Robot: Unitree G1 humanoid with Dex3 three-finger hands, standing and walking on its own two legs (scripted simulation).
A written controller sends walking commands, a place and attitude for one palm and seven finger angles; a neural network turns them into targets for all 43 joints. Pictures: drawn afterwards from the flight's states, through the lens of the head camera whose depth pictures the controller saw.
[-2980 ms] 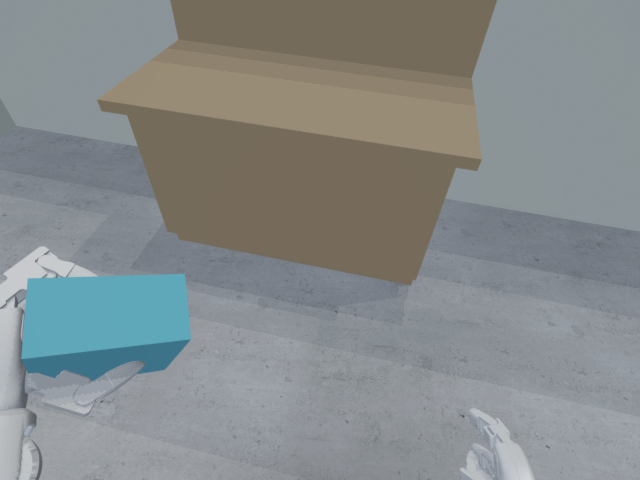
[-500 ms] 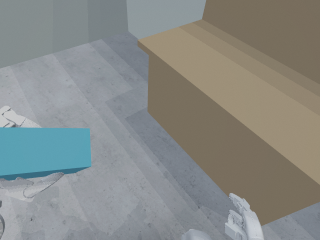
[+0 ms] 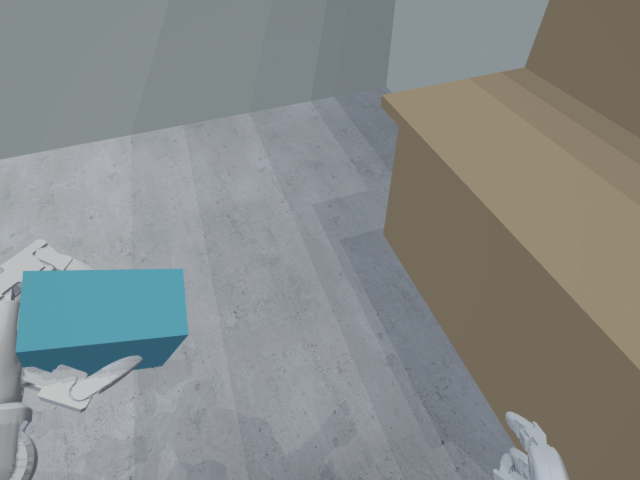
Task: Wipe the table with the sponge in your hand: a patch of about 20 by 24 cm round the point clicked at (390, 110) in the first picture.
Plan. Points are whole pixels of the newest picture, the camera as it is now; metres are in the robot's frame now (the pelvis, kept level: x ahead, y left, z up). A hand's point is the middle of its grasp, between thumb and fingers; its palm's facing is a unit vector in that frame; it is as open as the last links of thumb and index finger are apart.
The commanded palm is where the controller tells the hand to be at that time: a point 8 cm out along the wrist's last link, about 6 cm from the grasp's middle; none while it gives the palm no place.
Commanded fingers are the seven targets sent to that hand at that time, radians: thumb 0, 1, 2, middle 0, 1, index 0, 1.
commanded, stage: walk to a spot facing it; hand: left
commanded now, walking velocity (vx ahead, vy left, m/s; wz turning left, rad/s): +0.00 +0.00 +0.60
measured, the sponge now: (128, 325) +0.23 +0.19 +0.15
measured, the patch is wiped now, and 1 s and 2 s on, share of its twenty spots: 0.00 0.00 0.00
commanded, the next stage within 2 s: turn to face it in 1.72 s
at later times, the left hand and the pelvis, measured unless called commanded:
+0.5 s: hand out of the picture +0.07 +0.28 +0.18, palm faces +0.64 -0.65 -0.42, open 10.1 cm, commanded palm +0.02 +0.30 +0.17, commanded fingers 0.00 0.10 1.30 -1.20 -1.60 -1.20 -1.60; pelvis -0.06 -0.01 -0.01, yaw +16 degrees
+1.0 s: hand out of the picture +0.06 +0.33 +0.16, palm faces +0.78 -0.50 -0.37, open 10.1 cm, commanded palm +0.00 +0.34 +0.17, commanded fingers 0.00 0.10 1.30 -1.20 -1.60 -1.20 -1.60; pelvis -0.01 +0.02 -0.02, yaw +29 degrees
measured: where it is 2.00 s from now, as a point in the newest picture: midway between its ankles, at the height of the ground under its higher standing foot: outside the picture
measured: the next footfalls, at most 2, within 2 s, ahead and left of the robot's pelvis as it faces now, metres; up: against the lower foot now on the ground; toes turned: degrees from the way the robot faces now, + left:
left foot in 0.14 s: -0.03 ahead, +0.15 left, +0.00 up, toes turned +10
right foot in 0.54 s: +0.02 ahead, -0.11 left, +0.00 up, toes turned +11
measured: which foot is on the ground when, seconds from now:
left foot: up 0.00-0.12, down 0.14-0.54, up 0.56-0.94, down 0.96-1.00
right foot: down 0.00-0.16, up 0.18-0.52, down 0.54-0.96, up 0.98-1.00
